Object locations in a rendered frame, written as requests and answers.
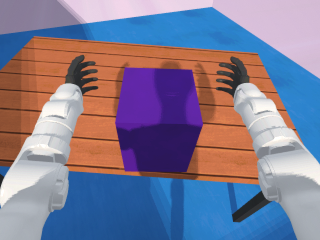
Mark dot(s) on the robot left hand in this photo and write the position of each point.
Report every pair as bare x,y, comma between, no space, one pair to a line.
74,74

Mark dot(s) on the left robot upper arm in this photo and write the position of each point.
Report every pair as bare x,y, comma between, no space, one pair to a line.
32,191

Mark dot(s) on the robot right hand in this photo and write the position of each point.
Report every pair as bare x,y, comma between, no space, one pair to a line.
239,76

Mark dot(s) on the table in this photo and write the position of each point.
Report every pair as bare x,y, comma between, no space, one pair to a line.
224,150

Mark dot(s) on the right robot upper arm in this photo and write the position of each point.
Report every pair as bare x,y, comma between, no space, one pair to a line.
292,179

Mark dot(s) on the robot left forearm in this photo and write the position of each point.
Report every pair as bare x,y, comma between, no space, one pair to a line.
51,137

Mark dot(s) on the carton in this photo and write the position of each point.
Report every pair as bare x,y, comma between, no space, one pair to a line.
158,120

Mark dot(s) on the robot right forearm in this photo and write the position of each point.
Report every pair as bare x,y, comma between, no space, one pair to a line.
267,128

